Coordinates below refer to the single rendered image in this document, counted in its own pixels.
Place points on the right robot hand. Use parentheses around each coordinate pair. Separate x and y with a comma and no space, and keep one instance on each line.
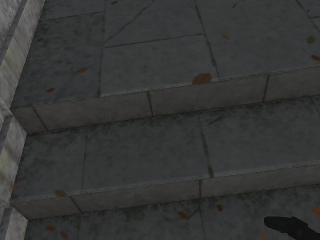
(293,226)

